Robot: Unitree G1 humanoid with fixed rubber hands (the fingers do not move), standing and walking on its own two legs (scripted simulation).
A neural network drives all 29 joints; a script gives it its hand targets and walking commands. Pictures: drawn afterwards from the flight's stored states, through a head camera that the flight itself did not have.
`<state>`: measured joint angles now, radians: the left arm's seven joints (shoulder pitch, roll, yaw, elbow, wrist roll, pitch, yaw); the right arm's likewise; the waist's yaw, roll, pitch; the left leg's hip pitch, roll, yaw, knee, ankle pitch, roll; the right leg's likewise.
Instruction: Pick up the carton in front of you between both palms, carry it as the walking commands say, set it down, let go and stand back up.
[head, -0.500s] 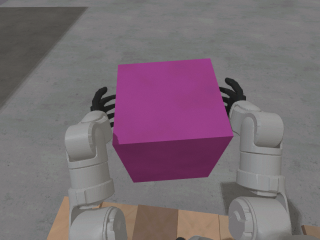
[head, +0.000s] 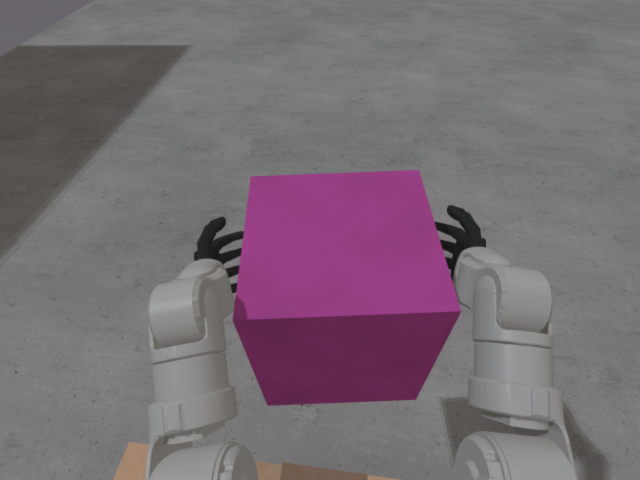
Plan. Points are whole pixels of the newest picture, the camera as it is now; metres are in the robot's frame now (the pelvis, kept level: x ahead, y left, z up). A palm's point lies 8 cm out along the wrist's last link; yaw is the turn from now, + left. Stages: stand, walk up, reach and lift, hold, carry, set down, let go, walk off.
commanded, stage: carry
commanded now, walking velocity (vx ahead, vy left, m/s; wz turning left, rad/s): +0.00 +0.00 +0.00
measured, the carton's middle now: (338, 295) +0.35 +0.00 +0.05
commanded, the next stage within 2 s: none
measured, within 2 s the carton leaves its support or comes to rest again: neither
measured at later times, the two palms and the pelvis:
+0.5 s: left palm (210, 313) +0.28 +0.15 +0.11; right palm (481, 299) +0.29 -0.15 +0.11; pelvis -0.04 -0.01 +0.00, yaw +1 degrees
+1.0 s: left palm (230, 346) +0.24 +0.12 +0.12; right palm (525, 333) +0.24 -0.18 +0.12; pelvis -0.08 -0.03 +0.00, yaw +0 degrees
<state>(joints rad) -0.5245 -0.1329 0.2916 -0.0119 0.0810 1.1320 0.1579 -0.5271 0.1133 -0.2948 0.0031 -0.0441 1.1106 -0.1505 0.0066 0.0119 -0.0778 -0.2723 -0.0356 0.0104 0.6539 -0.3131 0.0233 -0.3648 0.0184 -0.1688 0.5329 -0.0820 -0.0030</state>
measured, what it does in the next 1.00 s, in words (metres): shifts its weight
